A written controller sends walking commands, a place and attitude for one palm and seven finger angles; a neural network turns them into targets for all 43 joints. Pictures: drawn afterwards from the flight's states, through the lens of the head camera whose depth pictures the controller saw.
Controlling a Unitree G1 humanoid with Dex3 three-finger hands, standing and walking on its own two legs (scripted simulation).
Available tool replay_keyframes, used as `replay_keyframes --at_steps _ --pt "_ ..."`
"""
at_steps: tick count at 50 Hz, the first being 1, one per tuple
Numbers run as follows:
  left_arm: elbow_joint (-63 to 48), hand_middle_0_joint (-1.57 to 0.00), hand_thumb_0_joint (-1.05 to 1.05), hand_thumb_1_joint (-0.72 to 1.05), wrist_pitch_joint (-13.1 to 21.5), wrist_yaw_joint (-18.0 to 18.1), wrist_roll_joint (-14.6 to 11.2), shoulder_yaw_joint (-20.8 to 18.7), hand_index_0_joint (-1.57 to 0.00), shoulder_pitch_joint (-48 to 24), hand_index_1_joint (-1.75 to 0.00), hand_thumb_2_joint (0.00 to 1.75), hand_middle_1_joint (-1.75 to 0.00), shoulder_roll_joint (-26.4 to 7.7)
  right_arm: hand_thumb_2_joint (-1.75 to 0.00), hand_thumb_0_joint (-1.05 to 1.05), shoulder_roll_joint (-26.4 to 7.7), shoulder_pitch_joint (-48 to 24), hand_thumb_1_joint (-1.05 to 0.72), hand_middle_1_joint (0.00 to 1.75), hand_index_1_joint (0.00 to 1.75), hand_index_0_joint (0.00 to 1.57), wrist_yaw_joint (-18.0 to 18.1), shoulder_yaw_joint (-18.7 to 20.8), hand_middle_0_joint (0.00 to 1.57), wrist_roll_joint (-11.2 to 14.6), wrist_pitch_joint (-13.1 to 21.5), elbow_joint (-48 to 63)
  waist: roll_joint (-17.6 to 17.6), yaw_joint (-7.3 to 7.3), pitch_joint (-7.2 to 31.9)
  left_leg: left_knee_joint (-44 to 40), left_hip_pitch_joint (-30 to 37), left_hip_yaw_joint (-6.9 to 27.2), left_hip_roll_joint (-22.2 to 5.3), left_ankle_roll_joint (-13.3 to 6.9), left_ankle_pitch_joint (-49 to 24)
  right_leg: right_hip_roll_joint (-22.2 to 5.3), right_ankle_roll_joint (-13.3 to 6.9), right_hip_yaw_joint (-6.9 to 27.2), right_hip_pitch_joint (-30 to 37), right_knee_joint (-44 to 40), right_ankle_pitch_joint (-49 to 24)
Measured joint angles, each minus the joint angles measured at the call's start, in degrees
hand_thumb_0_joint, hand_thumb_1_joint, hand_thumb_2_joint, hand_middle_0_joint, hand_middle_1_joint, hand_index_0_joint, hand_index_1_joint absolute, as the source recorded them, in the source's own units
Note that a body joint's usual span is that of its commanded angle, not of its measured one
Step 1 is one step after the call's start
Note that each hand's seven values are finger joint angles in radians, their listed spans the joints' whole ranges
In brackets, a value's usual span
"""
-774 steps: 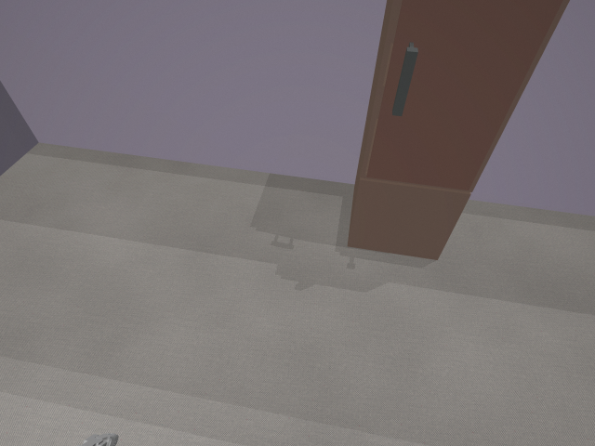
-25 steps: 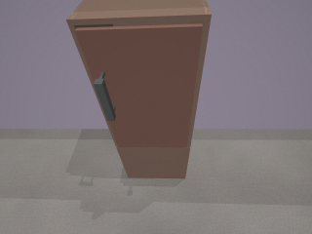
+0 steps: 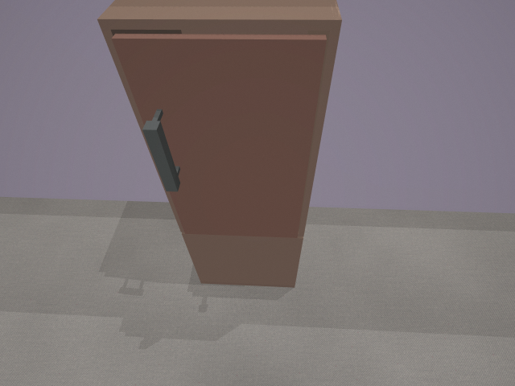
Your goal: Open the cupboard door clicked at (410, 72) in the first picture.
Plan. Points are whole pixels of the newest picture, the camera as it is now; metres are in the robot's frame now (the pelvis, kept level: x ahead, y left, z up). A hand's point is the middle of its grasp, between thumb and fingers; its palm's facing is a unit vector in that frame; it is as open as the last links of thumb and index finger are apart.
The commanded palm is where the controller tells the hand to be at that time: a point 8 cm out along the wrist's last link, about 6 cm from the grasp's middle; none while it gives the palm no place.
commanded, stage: come to a stop and stand still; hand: left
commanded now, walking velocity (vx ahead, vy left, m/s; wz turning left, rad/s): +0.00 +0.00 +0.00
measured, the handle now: (166, 151) +0.54 +0.23 +0.03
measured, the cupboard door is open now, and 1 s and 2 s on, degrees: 0 0 0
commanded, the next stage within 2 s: look again from close up in 0.26 s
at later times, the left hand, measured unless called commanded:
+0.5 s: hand out of the picture +0.01 +0.18 -0.17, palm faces +0.03 -0.98 -0.21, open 7.4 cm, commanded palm none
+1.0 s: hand out of the picture +0.01 +0.19 -0.16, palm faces +0.10 -0.97 -0.20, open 7.3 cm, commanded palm +0.08 +0.24 -0.06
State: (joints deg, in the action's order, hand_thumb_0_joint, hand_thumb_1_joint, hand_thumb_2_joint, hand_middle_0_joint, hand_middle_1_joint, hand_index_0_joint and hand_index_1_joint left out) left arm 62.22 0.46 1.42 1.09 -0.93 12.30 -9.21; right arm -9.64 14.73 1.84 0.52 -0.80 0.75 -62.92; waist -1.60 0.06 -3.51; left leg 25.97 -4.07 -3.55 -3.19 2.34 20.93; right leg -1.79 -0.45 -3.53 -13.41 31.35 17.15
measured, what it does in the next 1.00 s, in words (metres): stands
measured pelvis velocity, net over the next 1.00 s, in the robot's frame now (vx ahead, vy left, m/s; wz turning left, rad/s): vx -0.02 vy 0.00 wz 0.01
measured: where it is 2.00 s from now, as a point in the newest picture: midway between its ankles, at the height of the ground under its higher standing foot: outside the picture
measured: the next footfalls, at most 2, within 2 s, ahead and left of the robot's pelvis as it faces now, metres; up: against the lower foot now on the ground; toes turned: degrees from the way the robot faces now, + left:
none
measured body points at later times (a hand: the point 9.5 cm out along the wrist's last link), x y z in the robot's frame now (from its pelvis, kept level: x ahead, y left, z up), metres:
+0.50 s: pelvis -0.01 +0.00 +0.00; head +0.00 -0.01 +0.45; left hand +0.01 +0.23 -0.15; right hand -0.02 -0.22 -0.16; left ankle -0.08 +0.14 -0.73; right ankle +0.00 -0.11 -0.73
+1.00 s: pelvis -0.02 +0.00 +0.00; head +0.01 +0.00 +0.45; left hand +0.01 +0.24 -0.15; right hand -0.02 -0.21 -0.16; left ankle -0.08 +0.14 -0.73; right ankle +0.00 -0.11 -0.73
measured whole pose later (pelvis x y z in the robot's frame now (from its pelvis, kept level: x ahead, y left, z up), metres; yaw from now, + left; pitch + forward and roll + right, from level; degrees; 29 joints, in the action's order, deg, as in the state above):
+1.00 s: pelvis -0.02 +0.00 +0.00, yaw +0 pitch -1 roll +0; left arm 54.8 -2.3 1.7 -1.5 -1.5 16.2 -9.2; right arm -8.3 16.9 1.7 -0.2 0.3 1.9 -62.5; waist -0.7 -0.4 -3.3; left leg 26.9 -6.6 -3.2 -3.4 1.9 19.5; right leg -1.7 -0.2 -4.1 -14.0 28.7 14.1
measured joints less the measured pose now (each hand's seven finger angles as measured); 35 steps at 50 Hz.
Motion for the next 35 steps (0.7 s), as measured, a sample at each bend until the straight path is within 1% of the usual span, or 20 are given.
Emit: replay_keyframes --at_steps 15,35 --pt "1.1 -0.2 0.0 0.91 0.0 -0.3 -0.1 0.2 -0.2 0.9 -0.3 0.9 -0.3 -0.3 -0.9 0.01 0.8 0.7 -0.91 0.3 0.3 0.2 -0.1 -0.4 0.2 0.1 0.3 -1.3 0.8 -0.38 0.2 -1.3 -0.3 0.3 -0.2 0.1 -1.7 0.3 -0.2 -0.4 0.3 -2.4 -2.1" --pt "0.8 -0.2 0.0 0.91 0.1 -0.2 -0.1 0.0 -0.2 0.3 -0.3 0.9 -0.3 -0.7 -0.9 0.01 1.7 1.9 -0.91 0.3 0.3 0.2 -0.1 -0.5 0.2 0.0 0.6 -2.0 1.5 -0.2 0.6 -1.5 -0.8 0.3 0.2 -0.3 -2.4 -0.1 0.1 -0.3 0.0 -2.9 -3.0"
